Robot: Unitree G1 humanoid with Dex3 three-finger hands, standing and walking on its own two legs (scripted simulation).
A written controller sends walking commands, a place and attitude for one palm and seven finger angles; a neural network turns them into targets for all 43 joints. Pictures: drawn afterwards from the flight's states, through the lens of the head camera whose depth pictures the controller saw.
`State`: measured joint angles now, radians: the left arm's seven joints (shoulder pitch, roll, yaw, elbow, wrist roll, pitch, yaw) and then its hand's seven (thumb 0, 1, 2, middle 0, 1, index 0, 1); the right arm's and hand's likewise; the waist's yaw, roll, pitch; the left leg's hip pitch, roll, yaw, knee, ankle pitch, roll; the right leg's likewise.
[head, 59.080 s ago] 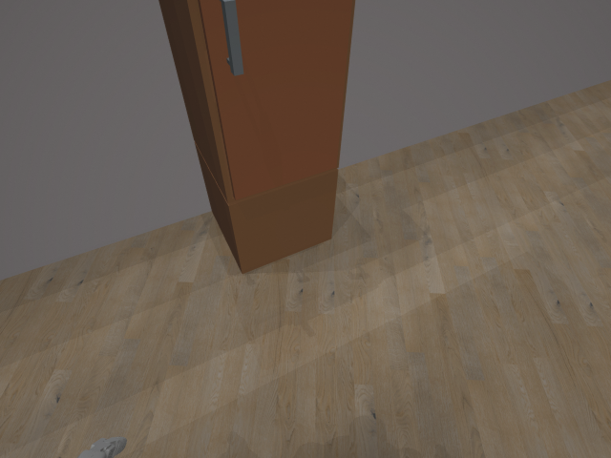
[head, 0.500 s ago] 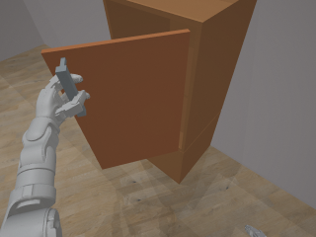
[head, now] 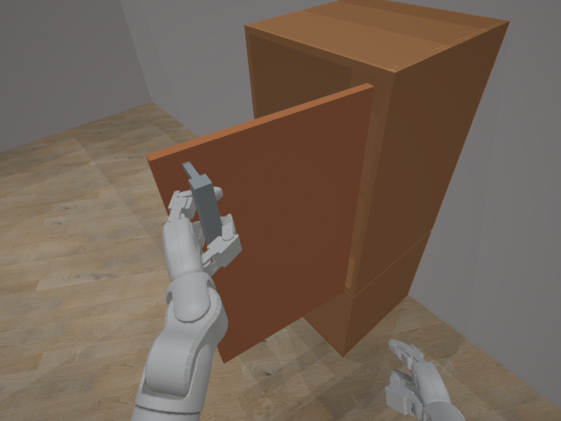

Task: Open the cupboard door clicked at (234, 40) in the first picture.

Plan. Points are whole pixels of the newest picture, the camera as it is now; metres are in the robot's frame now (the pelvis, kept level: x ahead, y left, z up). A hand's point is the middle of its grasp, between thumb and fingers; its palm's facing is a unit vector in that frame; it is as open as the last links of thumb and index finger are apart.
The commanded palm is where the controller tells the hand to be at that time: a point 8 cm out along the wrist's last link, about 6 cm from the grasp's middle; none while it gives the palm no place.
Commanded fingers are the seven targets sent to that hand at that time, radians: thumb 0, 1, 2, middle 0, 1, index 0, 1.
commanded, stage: pull the door open along its arc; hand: left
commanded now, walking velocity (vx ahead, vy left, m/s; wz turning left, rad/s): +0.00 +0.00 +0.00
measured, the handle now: (205, 215) +0.35 +0.14 +0.15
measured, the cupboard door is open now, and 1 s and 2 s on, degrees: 82 88 90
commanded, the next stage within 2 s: open thumb and fingers to let go in 0.18 s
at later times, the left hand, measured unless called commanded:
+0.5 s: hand (252, 254) +0.28 +0.06 +0.16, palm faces +0.37 -0.93 +0.00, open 7.1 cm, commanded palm +0.23 +0.10 +0.15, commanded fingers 0.00 0.06 0.54 -0.34 -1.26 -0.34 -1.26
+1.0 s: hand (247, 247) +0.29 +0.07 +0.16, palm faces +0.32 -0.95 -0.01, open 14.6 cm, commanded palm +0.23 +0.10 +0.15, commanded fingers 0.00 -0.50 0.30 -0.17 -0.45 -0.17 -0.45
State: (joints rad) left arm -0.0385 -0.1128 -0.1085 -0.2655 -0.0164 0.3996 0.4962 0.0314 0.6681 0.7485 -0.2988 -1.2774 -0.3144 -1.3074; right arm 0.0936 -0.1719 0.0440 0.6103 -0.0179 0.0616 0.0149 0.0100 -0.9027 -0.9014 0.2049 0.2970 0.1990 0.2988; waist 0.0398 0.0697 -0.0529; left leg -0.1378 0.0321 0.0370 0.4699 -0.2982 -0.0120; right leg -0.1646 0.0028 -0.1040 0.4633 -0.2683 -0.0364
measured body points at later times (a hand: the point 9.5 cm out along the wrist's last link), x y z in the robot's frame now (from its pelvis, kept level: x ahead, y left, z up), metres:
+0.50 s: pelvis -0.02 -0.01 +0.00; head -0.06 -0.04 +0.45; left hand +0.25 +0.11 +0.16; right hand +0.18 -0.20 -0.09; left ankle -0.03 +0.12 -0.74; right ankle -0.01 -0.09 -0.74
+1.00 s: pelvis -0.03 +0.02 +0.00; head -0.06 +0.00 +0.45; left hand +0.26 +0.12 +0.16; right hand +0.16 -0.16 -0.10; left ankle -0.03 +0.12 -0.74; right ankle -0.01 -0.09 -0.74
